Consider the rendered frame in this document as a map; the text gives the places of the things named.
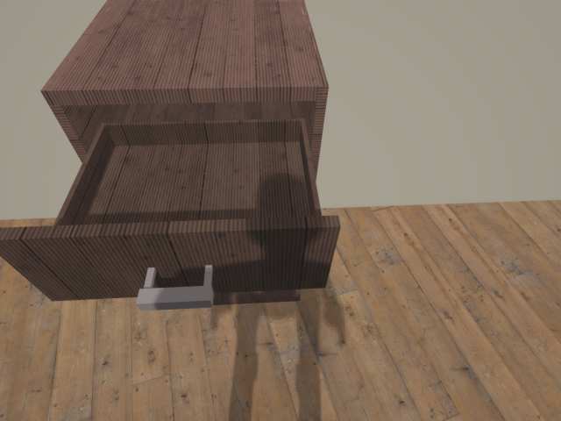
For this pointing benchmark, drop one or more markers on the cabinet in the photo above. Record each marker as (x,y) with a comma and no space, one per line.
(193,60)

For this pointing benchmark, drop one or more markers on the drawer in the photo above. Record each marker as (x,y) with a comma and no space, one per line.
(239,195)

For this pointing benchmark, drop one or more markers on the handle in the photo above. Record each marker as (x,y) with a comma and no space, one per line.
(176,297)

